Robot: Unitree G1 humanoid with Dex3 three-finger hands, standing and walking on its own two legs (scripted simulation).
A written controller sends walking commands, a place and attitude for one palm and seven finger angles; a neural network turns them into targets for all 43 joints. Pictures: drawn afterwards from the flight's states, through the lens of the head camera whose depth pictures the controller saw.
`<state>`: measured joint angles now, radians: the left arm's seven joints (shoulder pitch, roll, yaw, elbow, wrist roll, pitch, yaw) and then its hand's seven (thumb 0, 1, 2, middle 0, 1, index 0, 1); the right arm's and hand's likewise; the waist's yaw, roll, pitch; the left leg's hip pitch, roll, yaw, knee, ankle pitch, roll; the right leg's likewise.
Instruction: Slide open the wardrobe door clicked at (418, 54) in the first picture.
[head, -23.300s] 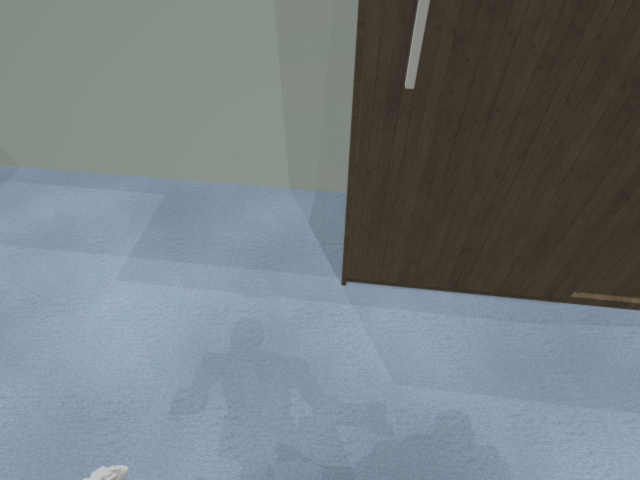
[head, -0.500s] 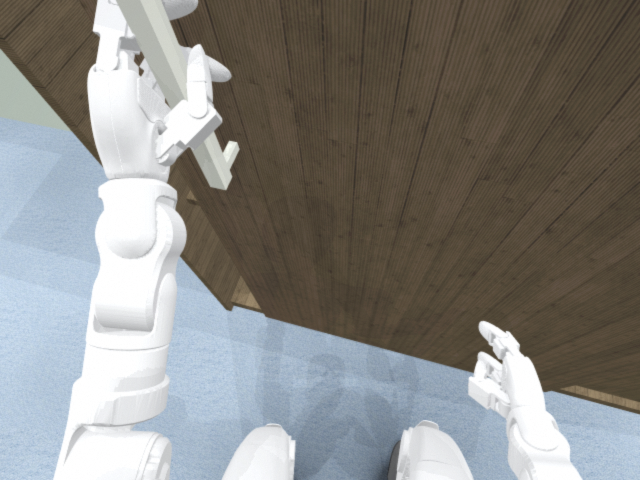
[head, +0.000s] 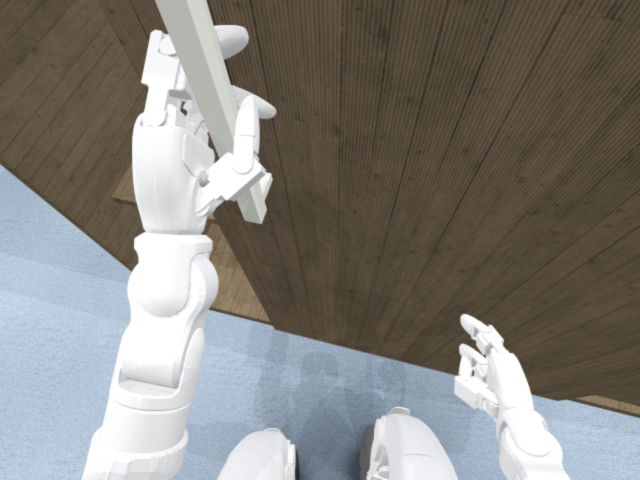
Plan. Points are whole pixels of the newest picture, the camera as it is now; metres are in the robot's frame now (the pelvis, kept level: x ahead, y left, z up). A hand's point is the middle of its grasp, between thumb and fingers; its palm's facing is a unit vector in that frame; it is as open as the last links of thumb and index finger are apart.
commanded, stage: step sideways, sliding the door along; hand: left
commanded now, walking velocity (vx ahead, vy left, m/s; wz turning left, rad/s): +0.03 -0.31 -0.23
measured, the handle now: (230, 98) +0.38 +0.12 +0.23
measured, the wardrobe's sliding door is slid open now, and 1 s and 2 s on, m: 0.32 0.57 0.57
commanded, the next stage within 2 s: stop walking and hold the door there in 0.98 s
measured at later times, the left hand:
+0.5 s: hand (526, 220) +0.31 -0.10 +0.21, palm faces -0.04 -1.00 -0.07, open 7.0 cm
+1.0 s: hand (613, 220) +0.31 -0.16 +0.22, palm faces +0.26 -0.96 -0.04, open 6.8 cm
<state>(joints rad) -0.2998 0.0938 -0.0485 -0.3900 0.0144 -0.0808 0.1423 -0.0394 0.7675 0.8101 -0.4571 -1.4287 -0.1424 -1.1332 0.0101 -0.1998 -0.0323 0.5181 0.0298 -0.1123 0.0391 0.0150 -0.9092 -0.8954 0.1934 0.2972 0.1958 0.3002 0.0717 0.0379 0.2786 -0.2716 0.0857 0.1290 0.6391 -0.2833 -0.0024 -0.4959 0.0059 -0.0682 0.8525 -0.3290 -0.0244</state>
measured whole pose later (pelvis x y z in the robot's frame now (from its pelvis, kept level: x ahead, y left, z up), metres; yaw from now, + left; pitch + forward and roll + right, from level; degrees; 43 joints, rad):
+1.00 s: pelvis -0.09 -0.33 +0.00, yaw -6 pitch -2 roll -2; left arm -0.51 0.24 0.17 -0.04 -0.05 -0.01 0.18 -0.01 0.77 0.85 -0.47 -1.41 -0.12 -1.18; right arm 0.08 -0.22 -0.05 0.64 0.05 -0.03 0.00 0.02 -0.91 -0.90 0.19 0.30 0.20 0.30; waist 0.12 0.02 0.21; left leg -0.32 0.14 0.13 0.69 -0.30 0.00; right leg -0.45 -0.02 -0.04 1.09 -0.45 0.01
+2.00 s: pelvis -0.16 -0.40 +0.01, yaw -16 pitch -2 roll -1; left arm -0.60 0.65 0.50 0.73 -0.02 -0.07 0.13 -0.08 0.72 0.76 -0.46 -1.40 -0.28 -1.37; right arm 0.28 -0.29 0.02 0.71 0.05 -0.06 -0.10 0.01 -0.90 -0.89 0.20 0.30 0.20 0.30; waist -0.05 0.02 0.05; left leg -0.33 0.09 0.18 0.53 -0.16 0.04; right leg -0.24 0.00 -0.07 0.52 -0.25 0.00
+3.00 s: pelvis -0.15 -0.31 +0.00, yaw -12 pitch -1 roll +0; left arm -0.63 0.46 0.31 0.49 -0.06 -0.14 0.10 -0.15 0.71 0.77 -0.46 -1.41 -0.34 -1.40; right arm 0.12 -0.25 0.03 0.66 0.02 -0.06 -0.02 0.01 -0.90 -0.89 0.20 0.30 0.20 0.30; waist 0.02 0.07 0.15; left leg -0.53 -0.06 0.06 0.94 -0.34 -0.02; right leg -0.22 -0.10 -0.20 0.63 -0.37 -0.01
